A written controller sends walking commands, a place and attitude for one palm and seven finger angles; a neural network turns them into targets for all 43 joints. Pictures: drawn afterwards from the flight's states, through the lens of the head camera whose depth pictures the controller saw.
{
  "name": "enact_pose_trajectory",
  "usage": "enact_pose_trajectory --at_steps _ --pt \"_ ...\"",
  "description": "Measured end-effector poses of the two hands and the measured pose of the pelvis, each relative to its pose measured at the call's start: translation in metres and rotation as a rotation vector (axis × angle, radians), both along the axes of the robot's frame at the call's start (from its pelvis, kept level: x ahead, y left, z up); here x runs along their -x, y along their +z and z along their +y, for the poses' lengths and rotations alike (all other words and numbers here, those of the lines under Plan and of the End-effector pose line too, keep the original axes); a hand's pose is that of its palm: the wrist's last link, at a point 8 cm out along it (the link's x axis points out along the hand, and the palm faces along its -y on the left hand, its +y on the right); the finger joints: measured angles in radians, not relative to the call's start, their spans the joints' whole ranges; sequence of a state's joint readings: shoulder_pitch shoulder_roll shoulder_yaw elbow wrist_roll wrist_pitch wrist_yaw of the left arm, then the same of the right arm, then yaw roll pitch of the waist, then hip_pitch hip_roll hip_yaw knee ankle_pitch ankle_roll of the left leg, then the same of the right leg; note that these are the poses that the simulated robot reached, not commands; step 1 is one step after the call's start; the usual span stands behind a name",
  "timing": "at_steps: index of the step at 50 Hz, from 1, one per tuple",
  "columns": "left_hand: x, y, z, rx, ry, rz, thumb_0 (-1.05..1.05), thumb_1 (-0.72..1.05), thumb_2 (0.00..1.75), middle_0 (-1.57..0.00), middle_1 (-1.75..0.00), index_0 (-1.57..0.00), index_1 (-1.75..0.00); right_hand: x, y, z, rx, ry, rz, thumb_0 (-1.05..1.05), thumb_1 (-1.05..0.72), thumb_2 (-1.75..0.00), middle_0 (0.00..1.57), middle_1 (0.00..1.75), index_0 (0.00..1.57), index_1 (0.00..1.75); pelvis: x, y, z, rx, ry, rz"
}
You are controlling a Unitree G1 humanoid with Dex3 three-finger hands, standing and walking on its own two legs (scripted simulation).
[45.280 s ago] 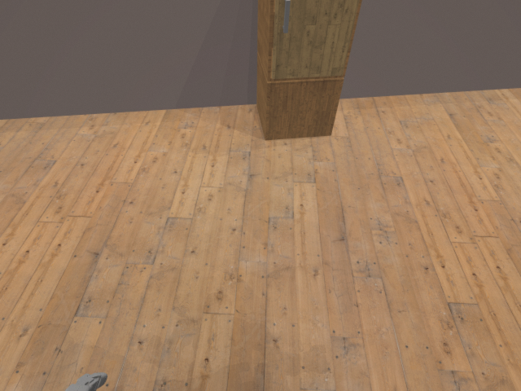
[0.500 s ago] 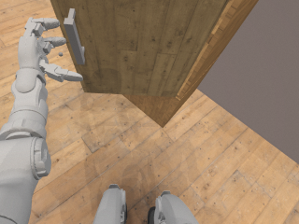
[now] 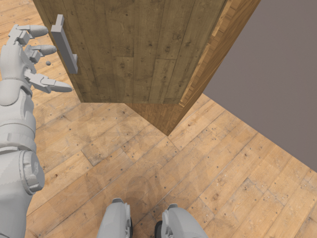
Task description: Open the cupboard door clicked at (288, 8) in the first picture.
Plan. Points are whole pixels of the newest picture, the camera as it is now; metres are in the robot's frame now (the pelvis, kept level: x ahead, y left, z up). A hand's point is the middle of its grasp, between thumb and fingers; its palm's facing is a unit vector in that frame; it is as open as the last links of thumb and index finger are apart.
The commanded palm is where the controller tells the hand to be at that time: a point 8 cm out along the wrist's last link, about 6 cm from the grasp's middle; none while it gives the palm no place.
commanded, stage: move the hooked fingers beside the handle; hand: left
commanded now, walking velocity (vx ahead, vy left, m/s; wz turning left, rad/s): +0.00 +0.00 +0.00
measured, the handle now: (67, 46) +0.55 +0.20 +0.07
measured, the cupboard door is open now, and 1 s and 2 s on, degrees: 41 41 41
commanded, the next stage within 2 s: slide the fingers in behind the handle in 1.56 s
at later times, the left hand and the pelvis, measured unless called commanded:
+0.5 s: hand (43, 66) +0.50 +0.25 +0.06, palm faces +0.07 -1.00 +0.00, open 14.0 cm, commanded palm +0.49 +0.29 +0.06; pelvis +0.00 +0.00 +0.00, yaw -2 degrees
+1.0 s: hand (34, 66) +0.50 +0.27 +0.06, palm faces +0.05 -1.00 +0.00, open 14.0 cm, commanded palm +0.49 +0.29 +0.06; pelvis -0.01 +0.01 +0.00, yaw -2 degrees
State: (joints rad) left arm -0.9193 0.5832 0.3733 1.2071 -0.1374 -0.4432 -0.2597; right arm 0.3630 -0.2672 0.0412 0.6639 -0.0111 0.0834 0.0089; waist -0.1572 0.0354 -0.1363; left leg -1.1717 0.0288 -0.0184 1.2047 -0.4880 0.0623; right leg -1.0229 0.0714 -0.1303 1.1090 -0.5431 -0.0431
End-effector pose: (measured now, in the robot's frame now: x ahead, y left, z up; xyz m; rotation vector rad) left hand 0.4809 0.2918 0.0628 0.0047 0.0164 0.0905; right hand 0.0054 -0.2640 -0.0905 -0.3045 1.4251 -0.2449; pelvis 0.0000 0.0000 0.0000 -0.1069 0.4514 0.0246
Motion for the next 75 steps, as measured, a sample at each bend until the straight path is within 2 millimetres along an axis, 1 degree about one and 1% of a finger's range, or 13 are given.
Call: enact_pose_trajectory --at_steps 15,22,33,38,42,46,52,58,62,66,75 --pt "-0.002 -0.001 0.005 -0.002 -0.026 0.013 -0.01 -0.50 0.30 -0.29 -1.19 -0.26 -1.20 -0.003 0.000 -0.001 0.007 -0.024 -0.018 0.01 -0.91 -0.90 0.20 0.30 0.21 0.30 -0.003 0.000 -0.001 -0.006 -0.020 0.000" --pt "0.001 -0.006 0.007 0.000 -0.034 0.032 -0.01 -0.50 0.30 -0.30 -1.20 -0.29 -1.20 -0.003 0.001 -0.001 0.013 -0.031 -0.033 0.01 -0.91 -0.90 0.20 0.30 0.21 0.30 -0.003 0.000 0.000 -0.006 -0.028 -0.002" --pt "0.007 0.001 0.026 -0.009 -0.017 0.013 -0.01 -0.50 0.30 -0.30 -1.20 -0.30 -1.20 0.003 0.003 -0.002 0.030 -0.026 -0.033 0.01 -0.91 -0.90 0.20 0.30 0.21 0.30 0.002 -0.001 0.002 0.000 -0.027 -0.007" --pt "0.006 -0.004 0.031 0.003 -0.031 0.037 -0.01 -0.50 0.30 -0.30 -1.20 -0.30 -1.20 0.006 0.003 -0.003 0.045 -0.019 -0.028 0.01 -0.91 -0.90 0.21 0.30 0.21 0.30 0.005 -0.003 0.003 0.004 -0.023 -0.001" --pt "0.005 -0.004 0.034 0.002 -0.030 0.011 -0.01 -0.50 0.30 -0.30 -1.20 -0.30 -1.20 0.009 0.003 -0.003 0.059 -0.017 -0.027 0.01 -0.91 -0.90 0.21 0.30 0.21 0.30 0.007 -0.005 0.004 0.008 -0.026 0.008" --pt "0.006 -0.002 0.033 -0.003 -0.040 -0.004 -0.01 -0.50 0.30 -0.30 -1.20 -0.30 -1.20 0.011 0.002 -0.001 0.054 -0.018 -0.017 0.01 -0.91 -0.90 0.20 0.30 0.21 0.30 0.007 -0.005 0.006 0.010 -0.025 0.007" --pt "0.004 -0.006 0.029 0.009 -0.045 0.031 -0.01 -0.50 0.30 -0.30 -1.20 -0.30 -1.20 0.012 0.002 0.004 0.047 -0.018 -0.017 0.01 -0.91 -0.90 0.21 0.30 0.21 0.30 0.008 -0.004 0.008 0.011 -0.023 0.007" --pt "0.002 0.002 0.025 0.001 -0.034 -0.006 -0.01 -0.50 0.30 -0.30 -1.20 -0.30 -1.20 0.013 0.002 0.008 0.034 -0.023 -0.021 0.01 -0.91 -0.90 0.21 0.30 0.21 0.30 0.007 -0.003 0.009 0.009 -0.026 0.004" --pt "0.002 0.002 0.024 0.000 -0.037 0.016 -0.01 -0.50 0.30 -0.30 -1.20 -0.30 -1.20 0.013 0.002 0.009 0.026 -0.029 -0.024 0.01 -0.91 -0.90 0.21 0.30 0.21 0.30 0.006 -0.002 0.008 0.007 -0.027 -0.001" --pt "0.004 0.000 0.024 -0.006 -0.035 0.035 -0.01 -0.50 0.30 -0.30 -1.20 -0.30 -1.20 0.013 0.002 0.008 0.023 -0.030 -0.026 0.01 -0.91 -0.90 0.21 0.30 0.21 0.30 0.005 -0.001 0.008 0.004 -0.029 -0.002" --pt "0.007 -0.001 0.027 -0.002 -0.022 0.005 -0.01 -0.50 0.30 -0.30 -1.20 -0.30 -1.20 0.011 0.002 0.000 0.038 -0.022 -0.021 0.01 -0.91 -0.90 0.21 0.30 0.21 0.30 0.005 -0.003 0.003 0.003 -0.027 -0.001"
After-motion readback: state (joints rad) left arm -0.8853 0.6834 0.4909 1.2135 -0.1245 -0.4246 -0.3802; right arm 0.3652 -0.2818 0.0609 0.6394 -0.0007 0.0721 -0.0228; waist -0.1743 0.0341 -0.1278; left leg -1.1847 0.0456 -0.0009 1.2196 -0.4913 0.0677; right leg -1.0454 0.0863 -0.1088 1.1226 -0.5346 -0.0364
